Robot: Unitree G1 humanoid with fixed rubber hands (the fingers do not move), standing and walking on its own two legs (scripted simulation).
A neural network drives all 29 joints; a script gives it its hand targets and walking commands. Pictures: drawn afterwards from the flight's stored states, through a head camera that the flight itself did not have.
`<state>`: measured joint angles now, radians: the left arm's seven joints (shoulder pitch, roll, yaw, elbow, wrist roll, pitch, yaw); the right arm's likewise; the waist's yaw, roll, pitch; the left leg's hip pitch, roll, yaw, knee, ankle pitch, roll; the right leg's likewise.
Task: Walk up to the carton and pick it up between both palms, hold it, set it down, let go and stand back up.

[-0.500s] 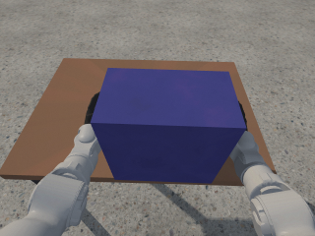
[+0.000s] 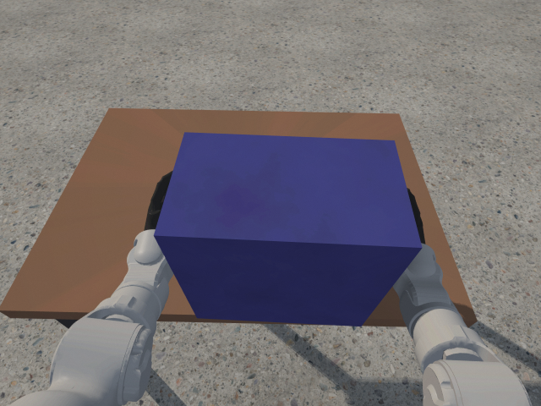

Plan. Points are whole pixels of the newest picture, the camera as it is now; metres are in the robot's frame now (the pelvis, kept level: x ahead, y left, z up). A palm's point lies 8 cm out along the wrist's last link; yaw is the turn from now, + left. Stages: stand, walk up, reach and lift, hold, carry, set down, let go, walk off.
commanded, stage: reach and lift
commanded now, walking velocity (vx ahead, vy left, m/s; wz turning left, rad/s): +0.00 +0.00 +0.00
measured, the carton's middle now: (283, 240) +0.38 -0.01 +0.03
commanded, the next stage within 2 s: none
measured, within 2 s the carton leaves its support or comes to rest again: leaves its support in 0.30 s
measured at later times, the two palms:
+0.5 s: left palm (165, 208) +0.40 +0.17 +0.07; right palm (418, 227) +0.37 -0.21 +0.07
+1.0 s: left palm (153, 184) +0.39 +0.17 +0.14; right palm (435, 221) +0.35 -0.21 +0.11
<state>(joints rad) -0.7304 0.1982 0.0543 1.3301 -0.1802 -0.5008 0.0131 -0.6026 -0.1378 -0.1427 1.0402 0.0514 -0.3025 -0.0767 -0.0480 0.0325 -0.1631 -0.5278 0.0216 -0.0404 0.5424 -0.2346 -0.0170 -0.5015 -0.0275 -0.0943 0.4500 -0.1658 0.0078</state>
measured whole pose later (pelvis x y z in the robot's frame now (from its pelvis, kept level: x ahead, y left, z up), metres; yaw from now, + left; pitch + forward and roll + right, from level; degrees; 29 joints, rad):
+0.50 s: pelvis +0.03 +0.01 +0.01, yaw -2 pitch +9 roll -1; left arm -0.57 0.10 0.15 1.09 -0.06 -0.54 0.02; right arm -0.44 -0.15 -0.19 0.88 -0.01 -0.41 -0.05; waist -0.02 0.03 -0.12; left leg -0.32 0.01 0.00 0.38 -0.21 0.00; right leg -0.30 -0.03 -0.06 0.28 -0.13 0.03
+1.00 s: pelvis +0.01 +0.01 +0.02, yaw -1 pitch +2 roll -1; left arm -0.57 0.12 0.11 0.68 -0.01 -0.01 0.04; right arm -0.42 -0.17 -0.13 0.70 0.08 -0.12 -0.09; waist -0.01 -0.02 -0.10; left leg -0.18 0.01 0.00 0.31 -0.16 0.00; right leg -0.17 -0.03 -0.06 0.22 -0.09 0.02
